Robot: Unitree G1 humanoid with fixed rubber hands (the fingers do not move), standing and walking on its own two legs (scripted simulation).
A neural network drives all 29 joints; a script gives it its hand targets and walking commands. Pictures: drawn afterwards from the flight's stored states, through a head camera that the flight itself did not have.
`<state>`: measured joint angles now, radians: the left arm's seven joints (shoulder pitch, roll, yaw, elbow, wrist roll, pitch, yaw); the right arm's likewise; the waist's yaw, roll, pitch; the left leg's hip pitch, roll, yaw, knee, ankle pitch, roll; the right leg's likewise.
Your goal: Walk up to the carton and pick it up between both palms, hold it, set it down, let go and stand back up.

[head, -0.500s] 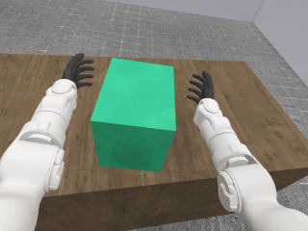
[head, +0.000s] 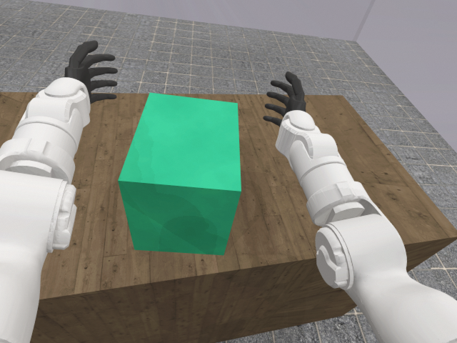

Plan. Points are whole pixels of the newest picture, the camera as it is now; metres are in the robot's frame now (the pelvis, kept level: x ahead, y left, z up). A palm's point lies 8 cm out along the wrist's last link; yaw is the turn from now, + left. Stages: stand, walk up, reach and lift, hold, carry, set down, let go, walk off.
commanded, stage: set down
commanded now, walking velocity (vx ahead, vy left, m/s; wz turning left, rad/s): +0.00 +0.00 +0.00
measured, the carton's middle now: (187, 174) +0.45 +0.01 +0.04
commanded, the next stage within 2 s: none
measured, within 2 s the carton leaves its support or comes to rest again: neither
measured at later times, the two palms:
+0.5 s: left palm (62, 138) +0.43 +0.21 +0.16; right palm (285, 163) +0.37 -0.15 +0.15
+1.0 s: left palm (43, 186) +0.36 +0.23 +0.12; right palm (290, 198) +0.31 -0.15 +0.12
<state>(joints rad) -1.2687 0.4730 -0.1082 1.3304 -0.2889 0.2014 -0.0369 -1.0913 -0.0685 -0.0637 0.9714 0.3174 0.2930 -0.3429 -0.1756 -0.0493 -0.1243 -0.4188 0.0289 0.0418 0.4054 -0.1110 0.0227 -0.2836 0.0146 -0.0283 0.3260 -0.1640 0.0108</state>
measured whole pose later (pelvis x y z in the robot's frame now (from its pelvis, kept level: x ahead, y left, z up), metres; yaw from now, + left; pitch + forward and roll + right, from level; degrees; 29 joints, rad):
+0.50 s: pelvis -0.01 +0.01 +0.00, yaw -1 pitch -1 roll -2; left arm -0.86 0.44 0.05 0.74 -0.21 0.43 -0.08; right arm -0.68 -0.03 -0.04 0.48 0.31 0.37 -0.39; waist -0.09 -0.05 0.02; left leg -0.28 0.03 0.06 0.42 -0.13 0.03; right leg -0.14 0.02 -0.01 0.32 -0.17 0.02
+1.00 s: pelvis -0.01 +0.01 +0.00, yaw -2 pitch -4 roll -2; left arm -0.49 0.41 0.08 0.27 -0.22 0.55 -0.10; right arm -0.34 -0.02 -0.04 0.11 0.28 0.44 -0.38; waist -0.02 -0.04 0.08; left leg -0.20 0.03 0.08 0.42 -0.14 0.04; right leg -0.07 0.01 0.01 0.31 -0.17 0.03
